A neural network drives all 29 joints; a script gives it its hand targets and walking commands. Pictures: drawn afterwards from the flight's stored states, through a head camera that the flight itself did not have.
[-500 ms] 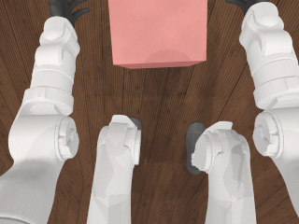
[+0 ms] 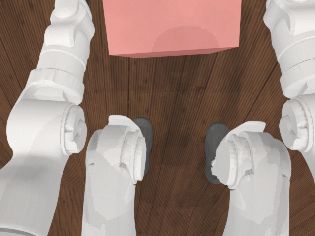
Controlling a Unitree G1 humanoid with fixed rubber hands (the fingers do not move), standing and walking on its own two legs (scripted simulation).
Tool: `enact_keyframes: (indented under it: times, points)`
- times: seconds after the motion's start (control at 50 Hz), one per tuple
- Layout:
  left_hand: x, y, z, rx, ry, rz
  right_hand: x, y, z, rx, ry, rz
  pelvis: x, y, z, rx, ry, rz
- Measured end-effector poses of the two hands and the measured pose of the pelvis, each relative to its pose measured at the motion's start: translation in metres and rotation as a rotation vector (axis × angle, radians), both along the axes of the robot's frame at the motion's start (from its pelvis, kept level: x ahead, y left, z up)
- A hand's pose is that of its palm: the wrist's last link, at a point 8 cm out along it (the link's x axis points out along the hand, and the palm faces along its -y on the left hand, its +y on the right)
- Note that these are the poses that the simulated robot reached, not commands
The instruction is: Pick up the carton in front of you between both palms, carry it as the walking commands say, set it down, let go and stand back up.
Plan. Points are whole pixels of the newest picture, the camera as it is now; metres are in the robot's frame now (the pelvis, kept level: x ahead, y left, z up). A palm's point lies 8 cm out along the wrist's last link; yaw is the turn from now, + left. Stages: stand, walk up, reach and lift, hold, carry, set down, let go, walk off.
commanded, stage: reach and lift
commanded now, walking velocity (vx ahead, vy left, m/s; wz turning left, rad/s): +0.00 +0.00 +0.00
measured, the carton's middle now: (170, 4) +0.54 +0.03 -0.24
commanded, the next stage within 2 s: none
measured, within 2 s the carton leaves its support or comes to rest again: leaves its support in 0.64 s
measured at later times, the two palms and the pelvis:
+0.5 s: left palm out of the picture +0.54 +0.18 -0.17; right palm out of the picture +0.56 -0.12 -0.17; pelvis -0.01 -0.01 +0.00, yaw +0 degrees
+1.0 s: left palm out of the picture +0.48 +0.17 +0.00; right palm out of the picture +0.51 -0.13 +0.00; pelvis -0.01 -0.01 +0.07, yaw +0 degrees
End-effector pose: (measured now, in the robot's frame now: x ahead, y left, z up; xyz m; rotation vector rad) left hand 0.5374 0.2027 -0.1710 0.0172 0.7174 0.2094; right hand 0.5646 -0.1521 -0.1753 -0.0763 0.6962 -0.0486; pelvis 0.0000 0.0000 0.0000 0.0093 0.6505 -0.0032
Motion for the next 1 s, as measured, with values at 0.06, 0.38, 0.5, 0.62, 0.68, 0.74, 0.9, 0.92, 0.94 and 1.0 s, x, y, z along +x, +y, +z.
enact_keyframes:
  times: [0.06, 0.38, 0.5, 0.62, 0.68, 0.74, 0.9, 0.92, 0.94, 1.0]
  points:
    - [-0.003, -0.002, 0.001, -0.008, 0.011, 0.006, 0.001, 0.003, 0.005, -0.001, 0.008, 0.010, 0.001, -0.003, 0.001, 0.003, 0.009, 0.002]
    - [-0.007, -0.022, 0.000, -0.016, 0.010, -0.011, -0.008, 0.030, 0.001, 0.017, 0.023, 0.043, -0.010, -0.008, 0.006, 0.010, -0.005, -0.008]
    - [-0.002, -0.021, 0.002, -0.022, 0.030, -0.019, -0.005, 0.031, 0.003, 0.009, 0.044, 0.036, -0.010, -0.007, 0.000, 0.012, -0.031, -0.012]
    - [-0.005, -0.022, 0.002, -0.048, 0.033, -0.033, -0.009, 0.028, 0.004, 0.030, 0.050, 0.014, -0.005, -0.004, -0.005, 0.006, -0.021, -0.009]
    - [-0.001, -0.026, 0.018, -0.034, 0.017, -0.024, -0.012, 0.028, 0.014, 0.006, 0.037, -0.010, -0.003, -0.004, -0.005, 0.001, -0.010, -0.004]
    - [-0.002, -0.028, 0.047, -0.045, -0.033, 0.004, -0.011, 0.027, 0.045, 0.020, -0.012, -0.020, -0.003, -0.004, 0.002, -0.006, -0.020, 0.000]
    - [-0.037, -0.029, 0.130, -0.074, -0.040, 0.040, -0.032, 0.028, 0.143, 0.036, -0.014, -0.026, -0.002, -0.007, 0.038, -0.003, 0.065, 0.003]
    - [-0.041, -0.029, 0.138, -0.071, -0.031, 0.036, -0.037, 0.028, 0.151, 0.033, -0.005, -0.026, -0.004, -0.007, 0.045, -0.003, 0.071, 0.003]
    - [-0.045, -0.030, 0.146, -0.070, -0.023, 0.032, -0.042, 0.027, 0.159, 0.032, 0.002, -0.026, -0.005, -0.008, 0.051, -0.004, 0.077, 0.004]
    - [-0.054, -0.031, 0.167, -0.066, -0.012, 0.025, -0.053, 0.025, 0.177, 0.034, 0.013, -0.032, -0.011, -0.009, 0.069, -0.005, 0.087, 0.007]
